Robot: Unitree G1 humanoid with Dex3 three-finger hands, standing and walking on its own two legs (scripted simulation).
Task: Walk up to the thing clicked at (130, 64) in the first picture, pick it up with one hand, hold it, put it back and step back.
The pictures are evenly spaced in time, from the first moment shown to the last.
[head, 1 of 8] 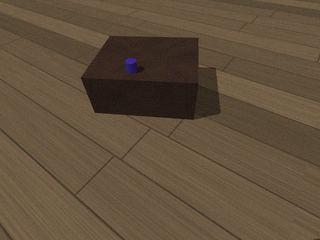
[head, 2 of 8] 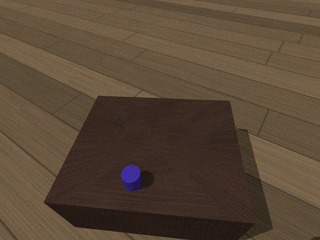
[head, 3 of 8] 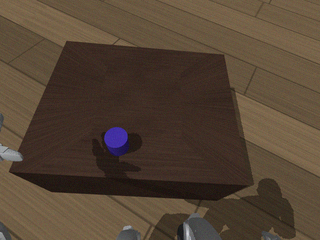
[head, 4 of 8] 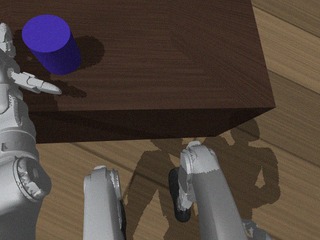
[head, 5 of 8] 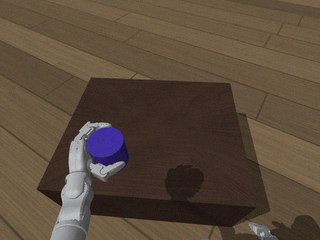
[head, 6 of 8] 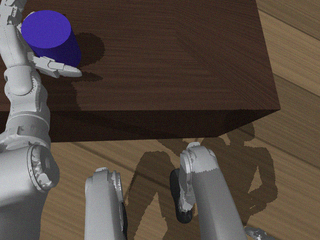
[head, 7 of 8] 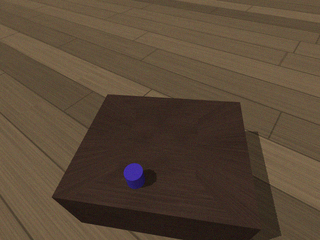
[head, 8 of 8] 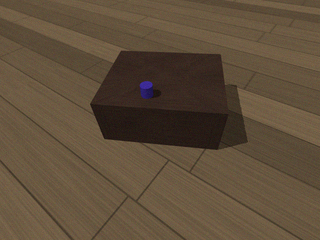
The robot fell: no
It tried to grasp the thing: yes
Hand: left
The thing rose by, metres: 0.35
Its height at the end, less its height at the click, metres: +0.00
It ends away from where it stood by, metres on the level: 0.01
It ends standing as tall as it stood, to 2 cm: yes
